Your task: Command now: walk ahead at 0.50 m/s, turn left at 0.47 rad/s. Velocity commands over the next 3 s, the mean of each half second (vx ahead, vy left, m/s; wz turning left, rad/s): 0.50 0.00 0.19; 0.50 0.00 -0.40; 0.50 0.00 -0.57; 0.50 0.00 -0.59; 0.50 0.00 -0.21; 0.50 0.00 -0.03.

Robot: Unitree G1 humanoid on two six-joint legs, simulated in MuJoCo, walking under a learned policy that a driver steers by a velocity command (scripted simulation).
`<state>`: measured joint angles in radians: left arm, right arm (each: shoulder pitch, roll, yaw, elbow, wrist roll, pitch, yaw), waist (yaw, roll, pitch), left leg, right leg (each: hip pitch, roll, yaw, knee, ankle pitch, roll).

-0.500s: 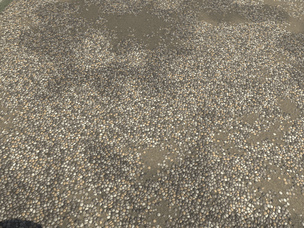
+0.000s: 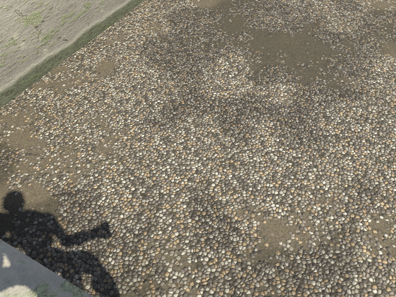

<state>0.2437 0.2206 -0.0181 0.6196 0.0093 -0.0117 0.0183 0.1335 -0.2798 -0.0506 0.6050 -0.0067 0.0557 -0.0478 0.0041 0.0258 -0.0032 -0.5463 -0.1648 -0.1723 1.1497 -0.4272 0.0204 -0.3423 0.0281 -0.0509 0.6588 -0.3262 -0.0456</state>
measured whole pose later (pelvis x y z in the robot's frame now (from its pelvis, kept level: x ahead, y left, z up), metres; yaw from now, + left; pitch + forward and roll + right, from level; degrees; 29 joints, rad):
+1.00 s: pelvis +0.04 +0.16 -0.01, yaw -12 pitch +1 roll -1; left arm 0.21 0.24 0.02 0.58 -0.01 0.07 -0.01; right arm 0.10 -0.25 0.00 0.55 -0.02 0.02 -0.04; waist 0.04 0.00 0.00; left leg -0.44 0.01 -0.03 0.66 -0.24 -0.03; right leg -0.33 0.11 0.17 0.72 -0.39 -0.01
